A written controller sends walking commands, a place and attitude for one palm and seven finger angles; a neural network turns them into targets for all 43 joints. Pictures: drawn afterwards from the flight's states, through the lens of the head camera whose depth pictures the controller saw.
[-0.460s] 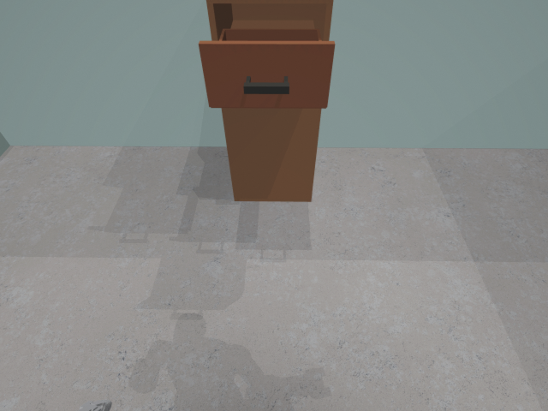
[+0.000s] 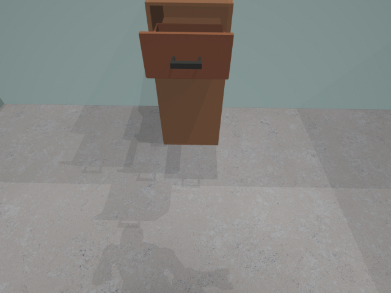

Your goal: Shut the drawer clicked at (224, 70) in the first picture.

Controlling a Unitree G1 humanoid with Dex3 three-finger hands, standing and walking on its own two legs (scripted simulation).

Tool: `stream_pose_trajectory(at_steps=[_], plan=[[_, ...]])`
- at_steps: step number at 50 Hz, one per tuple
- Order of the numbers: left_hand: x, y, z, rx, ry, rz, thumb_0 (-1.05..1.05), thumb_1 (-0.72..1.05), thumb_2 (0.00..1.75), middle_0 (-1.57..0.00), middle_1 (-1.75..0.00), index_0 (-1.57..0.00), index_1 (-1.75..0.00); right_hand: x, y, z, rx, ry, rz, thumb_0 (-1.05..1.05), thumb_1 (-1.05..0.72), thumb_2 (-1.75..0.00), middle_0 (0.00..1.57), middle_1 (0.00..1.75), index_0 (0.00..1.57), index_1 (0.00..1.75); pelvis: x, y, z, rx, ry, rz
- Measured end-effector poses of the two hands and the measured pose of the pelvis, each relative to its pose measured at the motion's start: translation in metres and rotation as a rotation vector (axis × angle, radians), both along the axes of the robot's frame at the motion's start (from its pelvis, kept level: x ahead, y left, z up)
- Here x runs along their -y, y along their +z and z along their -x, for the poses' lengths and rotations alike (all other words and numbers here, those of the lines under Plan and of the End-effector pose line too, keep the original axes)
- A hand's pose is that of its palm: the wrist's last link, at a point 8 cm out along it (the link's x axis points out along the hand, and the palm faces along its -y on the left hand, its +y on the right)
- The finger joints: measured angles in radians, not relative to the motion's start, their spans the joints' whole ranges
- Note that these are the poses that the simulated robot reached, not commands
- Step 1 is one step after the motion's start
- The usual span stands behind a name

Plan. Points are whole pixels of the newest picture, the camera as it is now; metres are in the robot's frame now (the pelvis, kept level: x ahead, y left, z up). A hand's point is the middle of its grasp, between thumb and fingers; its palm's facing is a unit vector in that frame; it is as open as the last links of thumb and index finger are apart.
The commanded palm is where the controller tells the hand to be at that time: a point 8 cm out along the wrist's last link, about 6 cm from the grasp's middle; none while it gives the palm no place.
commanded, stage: stand and wait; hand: left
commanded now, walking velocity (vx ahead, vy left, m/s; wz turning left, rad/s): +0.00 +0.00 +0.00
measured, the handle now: (186, 62) +0.89 +0.09 +0.04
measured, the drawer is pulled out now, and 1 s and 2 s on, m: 0.30 0.30 0.30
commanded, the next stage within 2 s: look at it before walking up in 0.40 s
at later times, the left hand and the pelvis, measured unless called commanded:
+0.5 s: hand out of the picture +0.06 +0.24 -0.15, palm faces -0.03 -0.94 -0.33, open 7.4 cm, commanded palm none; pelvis -0.01 +0.00 +0.00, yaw +0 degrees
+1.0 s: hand out of the picture +0.07 +0.25 -0.15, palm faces -0.03 -0.94 -0.33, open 7.4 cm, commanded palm none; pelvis +0.00 +0.00 +0.00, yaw +0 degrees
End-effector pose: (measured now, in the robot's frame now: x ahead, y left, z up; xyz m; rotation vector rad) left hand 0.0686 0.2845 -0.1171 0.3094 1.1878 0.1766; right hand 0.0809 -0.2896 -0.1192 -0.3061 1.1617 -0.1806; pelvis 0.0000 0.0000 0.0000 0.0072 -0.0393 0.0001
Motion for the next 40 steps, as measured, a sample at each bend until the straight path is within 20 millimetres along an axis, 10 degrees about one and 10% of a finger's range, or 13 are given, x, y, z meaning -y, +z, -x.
stream_pose_trajectory(at_steps=[15,40], plan=[[-0.002,0.002,0.015,-0.03,0.009,-0.016,0.0,0.91,0.9,-0.21,-0.3,-0.2,-0.3,0.004,-0.005,0.032,-0.067,-0.032,-0.009,0.01,-0.9,-0.89,0.2,0.3,0.21,0.3,0.004,0.002,0.008,0.003,-0.004,0.002],[-0.002,-0.002,0.01,-0.04,0.005,0.002,0.0,0.91,0.9,-0.21,-0.3,-0.2,-0.3,-0.001,-0.002,0.025,-0.065,-0.031,-0.004,0.01,-0.9,-0.89,0.21,0.3,0.21,0.3,-0.001,0.003,0.003,-0.01,-0.008,0.003]])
